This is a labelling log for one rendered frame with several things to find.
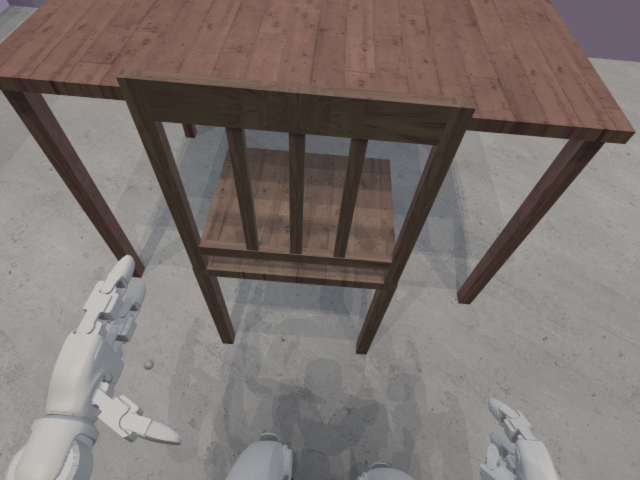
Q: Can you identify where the robot shin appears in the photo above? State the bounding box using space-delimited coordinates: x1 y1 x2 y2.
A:
259 433 280 443
369 463 389 471

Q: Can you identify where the robot left shin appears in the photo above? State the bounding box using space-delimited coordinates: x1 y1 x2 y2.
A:
259 433 280 443

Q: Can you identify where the robot left forearm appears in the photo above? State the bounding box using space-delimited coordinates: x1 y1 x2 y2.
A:
5 415 99 480

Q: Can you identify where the robot right shin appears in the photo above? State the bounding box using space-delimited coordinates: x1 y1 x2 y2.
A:
369 463 389 471

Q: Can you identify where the robot right hand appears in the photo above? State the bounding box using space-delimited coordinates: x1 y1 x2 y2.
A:
480 398 559 480

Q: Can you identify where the robot left hand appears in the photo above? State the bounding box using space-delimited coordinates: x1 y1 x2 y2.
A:
45 255 182 445

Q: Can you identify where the chair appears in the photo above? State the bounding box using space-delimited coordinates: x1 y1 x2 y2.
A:
116 68 476 355

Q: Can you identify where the table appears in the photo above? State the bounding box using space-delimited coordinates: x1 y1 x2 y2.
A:
0 0 636 304

